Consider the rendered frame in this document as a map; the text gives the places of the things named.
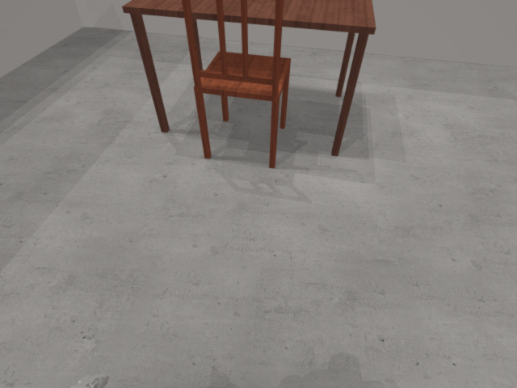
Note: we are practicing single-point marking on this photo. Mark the table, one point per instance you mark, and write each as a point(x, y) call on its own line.
point(352, 16)

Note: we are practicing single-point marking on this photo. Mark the chair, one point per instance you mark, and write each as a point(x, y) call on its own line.
point(240, 75)

